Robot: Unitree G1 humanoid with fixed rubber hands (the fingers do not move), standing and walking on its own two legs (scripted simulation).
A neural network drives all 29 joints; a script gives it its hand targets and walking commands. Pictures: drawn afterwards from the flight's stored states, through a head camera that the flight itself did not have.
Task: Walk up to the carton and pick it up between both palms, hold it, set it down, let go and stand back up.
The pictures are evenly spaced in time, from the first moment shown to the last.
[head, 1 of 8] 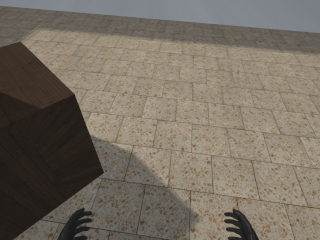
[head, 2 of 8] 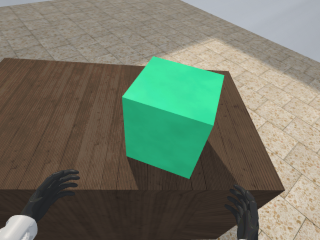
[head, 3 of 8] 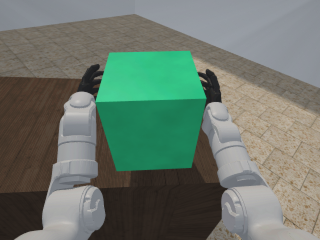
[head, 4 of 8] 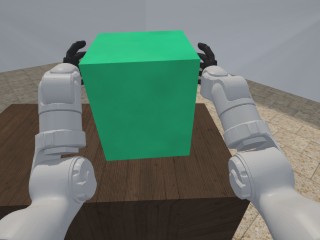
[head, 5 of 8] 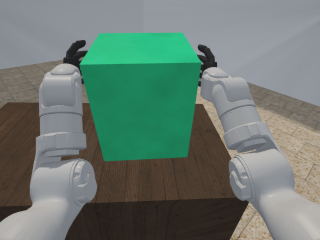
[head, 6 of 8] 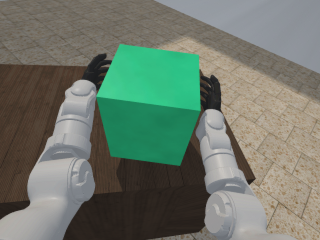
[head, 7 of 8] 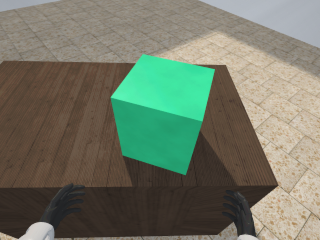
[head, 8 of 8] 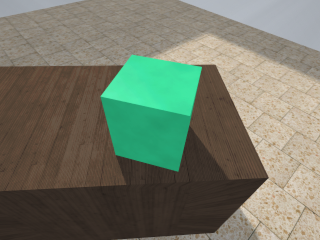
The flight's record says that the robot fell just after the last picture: no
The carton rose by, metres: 0.25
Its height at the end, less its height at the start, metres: +0.00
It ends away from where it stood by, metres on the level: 0.01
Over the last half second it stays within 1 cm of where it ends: yes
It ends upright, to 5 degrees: yes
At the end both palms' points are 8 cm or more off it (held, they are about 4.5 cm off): yes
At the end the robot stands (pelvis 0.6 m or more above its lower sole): yes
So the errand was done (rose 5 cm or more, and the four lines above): yes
